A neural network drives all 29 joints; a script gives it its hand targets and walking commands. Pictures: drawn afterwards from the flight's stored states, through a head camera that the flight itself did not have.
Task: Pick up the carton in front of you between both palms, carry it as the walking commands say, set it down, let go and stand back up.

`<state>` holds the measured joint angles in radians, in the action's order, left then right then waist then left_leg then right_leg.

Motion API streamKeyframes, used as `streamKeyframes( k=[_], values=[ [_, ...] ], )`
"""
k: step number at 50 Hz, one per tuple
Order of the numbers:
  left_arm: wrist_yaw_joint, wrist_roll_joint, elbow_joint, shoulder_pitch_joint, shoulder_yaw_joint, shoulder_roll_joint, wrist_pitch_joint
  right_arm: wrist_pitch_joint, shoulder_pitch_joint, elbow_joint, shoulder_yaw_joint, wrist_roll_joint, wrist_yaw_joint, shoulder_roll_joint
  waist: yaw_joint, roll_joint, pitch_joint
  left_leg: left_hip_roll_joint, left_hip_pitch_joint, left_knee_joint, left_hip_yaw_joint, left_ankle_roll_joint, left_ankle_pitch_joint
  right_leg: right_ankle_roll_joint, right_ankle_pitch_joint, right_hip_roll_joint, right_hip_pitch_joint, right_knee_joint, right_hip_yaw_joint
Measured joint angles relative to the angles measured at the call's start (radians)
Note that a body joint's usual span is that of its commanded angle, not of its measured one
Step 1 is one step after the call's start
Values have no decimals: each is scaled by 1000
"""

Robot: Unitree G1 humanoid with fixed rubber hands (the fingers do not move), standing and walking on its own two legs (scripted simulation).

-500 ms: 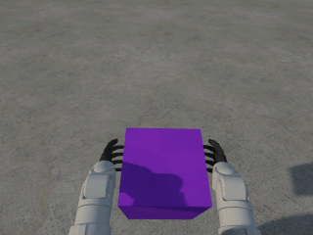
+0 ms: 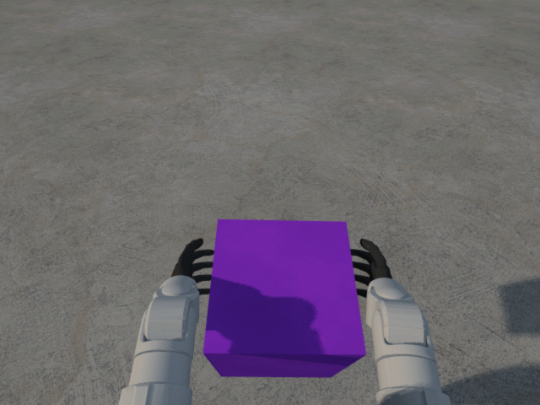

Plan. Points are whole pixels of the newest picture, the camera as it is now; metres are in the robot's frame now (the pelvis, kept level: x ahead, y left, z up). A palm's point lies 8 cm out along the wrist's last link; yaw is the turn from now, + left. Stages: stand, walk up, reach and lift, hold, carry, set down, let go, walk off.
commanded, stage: carry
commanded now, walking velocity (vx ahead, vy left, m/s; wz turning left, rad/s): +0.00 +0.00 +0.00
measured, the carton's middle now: (278, 305) +0.31 +0.00 -0.05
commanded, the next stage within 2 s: hold in 0.34 s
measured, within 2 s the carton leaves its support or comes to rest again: neither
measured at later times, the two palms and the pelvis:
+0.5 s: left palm (191, 292) +0.28 +0.13 +0.04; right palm (393, 300) +0.27 -0.17 +0.05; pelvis -0.01 +0.00 +0.01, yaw -4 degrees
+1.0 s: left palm (186, 283) +0.29 +0.14 +0.05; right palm (393, 310) +0.25 -0.16 +0.06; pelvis -0.02 +0.03 +0.00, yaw -8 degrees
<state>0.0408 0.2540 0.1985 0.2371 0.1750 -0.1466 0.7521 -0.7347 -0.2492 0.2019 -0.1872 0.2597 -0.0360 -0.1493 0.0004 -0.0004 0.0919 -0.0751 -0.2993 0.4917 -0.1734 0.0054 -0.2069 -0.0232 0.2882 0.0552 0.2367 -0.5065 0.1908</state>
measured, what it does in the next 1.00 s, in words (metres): stands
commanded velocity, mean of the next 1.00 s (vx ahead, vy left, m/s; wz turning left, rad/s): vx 0.00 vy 0.00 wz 0.00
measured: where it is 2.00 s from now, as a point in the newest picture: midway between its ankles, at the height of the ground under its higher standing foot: outside the picture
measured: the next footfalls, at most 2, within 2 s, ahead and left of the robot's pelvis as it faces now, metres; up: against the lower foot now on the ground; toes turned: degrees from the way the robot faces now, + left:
none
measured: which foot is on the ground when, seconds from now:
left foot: down 0.00-1.00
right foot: down 0.00-1.00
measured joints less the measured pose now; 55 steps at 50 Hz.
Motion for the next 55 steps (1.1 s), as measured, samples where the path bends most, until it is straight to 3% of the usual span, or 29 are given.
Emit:
streamKeyframes(
  k=[17, 23, 26, 31, 48, 55],
  values=[
    [1, -1, -1, 0, 0, 0, 0, -1, 0, -3, 1, 0, -1, 0, 0, 0, 0, -7, -10, 2, 4, -6, 9, -8, -3, -5, 12, -7, 2],
    [-23, -1, -33, -37, -7, 7, -11, 25, 7, 12, 6, 11, 16, 1, 18, 2, -104, 50, 150, -98, 158, -9, 42, -10, -54, -51, -127, 90, -102],
    [-29, 0, -22, -33, -5, 6, -11, 27, -2, 29, -6, 19, 16, -1, 10, -3, -122, 58, 187, -115, 192, -30, 40, -7, -73, -65, -160, 115, -134],
    [-32, 27, 36, 11, 17, -3, -14, 22, -19, 52, -36, 22, 23, -4, -5, 3, -128, 62, 214, -109, 186, -17, 37, 0, -83, -72, -178, 114, -171],
    [-42, 63, 116, 72, 84, -18, -18, 29, -82, 137, -104, 69, 54, -22, 6, 15, -117, 99, 222, -85, 183, 13, 32, 27, -93, -64, -177, 98, -238],
    [-35, 117, 227, 171, 191, -50, -73, 81, -173, 234, -218, 140, 65, -50, -1, 14, -124, 116, 186, -40, 191, 21, 10, 21, -60, -68, -136, 38, -267]
  ],
)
